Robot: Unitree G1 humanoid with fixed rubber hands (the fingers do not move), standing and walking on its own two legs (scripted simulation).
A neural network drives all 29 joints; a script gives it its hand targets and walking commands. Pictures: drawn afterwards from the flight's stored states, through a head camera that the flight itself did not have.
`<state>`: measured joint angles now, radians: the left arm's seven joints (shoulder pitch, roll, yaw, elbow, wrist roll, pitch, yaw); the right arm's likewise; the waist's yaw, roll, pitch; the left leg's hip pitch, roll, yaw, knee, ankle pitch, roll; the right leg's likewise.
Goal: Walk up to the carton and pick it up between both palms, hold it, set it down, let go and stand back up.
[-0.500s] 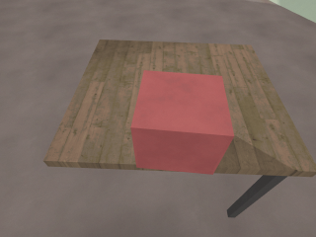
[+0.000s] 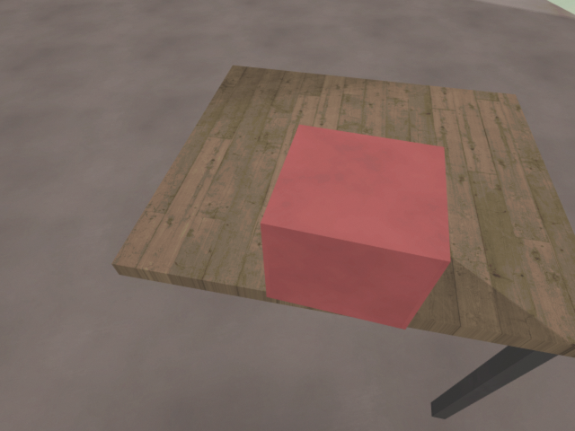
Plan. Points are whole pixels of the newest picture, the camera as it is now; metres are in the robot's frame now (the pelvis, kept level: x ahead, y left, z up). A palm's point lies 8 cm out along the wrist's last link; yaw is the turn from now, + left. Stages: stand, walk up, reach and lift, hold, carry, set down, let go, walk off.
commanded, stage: walk up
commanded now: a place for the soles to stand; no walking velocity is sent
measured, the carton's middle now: (351, 225) +0.43 -0.06 +0.03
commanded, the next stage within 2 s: reach and lift in 0.50 s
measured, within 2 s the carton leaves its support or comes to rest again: neither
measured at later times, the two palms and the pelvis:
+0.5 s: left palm out of the picture -0.02 +0.24 -0.14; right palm out of the picture +0.02 -0.22 -0.13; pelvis +0.00 +0.01 +0.01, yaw +2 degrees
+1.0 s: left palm out of the picture +0.10 +0.22 -0.11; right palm out of the picture +0.07 -0.25 -0.10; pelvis -0.05 -0.01 -0.01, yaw -8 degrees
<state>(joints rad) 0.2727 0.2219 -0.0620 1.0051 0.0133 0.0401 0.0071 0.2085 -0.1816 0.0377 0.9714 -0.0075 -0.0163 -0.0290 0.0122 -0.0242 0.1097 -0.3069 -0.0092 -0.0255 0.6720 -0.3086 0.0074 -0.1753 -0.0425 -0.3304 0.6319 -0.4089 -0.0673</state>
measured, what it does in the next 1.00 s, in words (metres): shifts its weight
